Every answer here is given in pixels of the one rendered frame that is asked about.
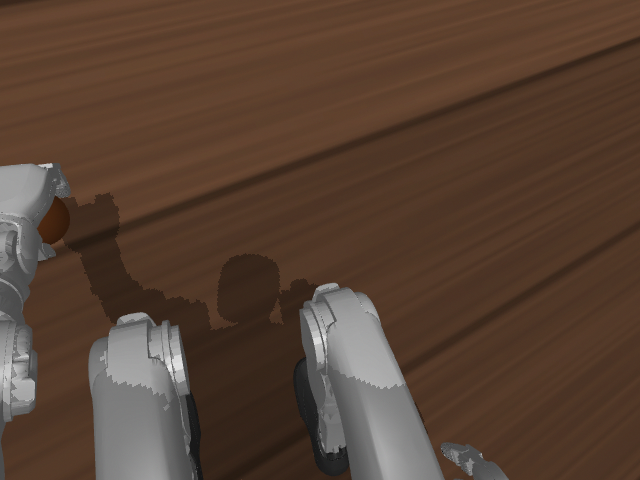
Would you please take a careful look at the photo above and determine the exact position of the left robot foot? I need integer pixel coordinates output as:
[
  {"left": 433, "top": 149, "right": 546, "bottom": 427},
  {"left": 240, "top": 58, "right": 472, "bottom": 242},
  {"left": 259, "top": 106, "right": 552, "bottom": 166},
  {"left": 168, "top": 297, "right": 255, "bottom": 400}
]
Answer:
[{"left": 185, "top": 391, "right": 204, "bottom": 480}]

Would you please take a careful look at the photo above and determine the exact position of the right robot foot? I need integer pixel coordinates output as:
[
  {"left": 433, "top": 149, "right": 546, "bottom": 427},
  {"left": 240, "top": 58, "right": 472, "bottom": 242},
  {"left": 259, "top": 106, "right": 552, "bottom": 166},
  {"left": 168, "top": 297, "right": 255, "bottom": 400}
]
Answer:
[{"left": 293, "top": 357, "right": 349, "bottom": 476}]

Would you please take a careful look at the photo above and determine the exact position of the ball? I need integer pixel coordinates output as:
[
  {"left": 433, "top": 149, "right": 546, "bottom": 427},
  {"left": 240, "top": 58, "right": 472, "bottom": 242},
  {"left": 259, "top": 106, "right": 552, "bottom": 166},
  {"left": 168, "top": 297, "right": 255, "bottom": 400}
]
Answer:
[{"left": 37, "top": 196, "right": 70, "bottom": 245}]

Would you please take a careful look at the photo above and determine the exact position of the left robot arm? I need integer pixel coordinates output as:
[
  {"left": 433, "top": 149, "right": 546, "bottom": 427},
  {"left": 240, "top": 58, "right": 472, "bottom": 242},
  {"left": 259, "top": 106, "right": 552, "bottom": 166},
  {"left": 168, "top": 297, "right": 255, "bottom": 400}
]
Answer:
[{"left": 0, "top": 214, "right": 40, "bottom": 480}]

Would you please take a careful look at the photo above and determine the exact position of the left robot hand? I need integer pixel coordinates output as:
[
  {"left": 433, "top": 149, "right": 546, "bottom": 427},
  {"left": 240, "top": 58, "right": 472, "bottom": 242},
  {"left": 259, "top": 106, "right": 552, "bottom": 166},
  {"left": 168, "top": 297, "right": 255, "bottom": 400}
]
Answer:
[{"left": 0, "top": 163, "right": 71, "bottom": 261}]

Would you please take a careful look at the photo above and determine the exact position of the right robot hand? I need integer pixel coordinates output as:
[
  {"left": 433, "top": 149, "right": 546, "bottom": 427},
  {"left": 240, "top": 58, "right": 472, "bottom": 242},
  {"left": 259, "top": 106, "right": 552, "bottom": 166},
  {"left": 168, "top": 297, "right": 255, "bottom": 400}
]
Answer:
[{"left": 440, "top": 442, "right": 509, "bottom": 480}]

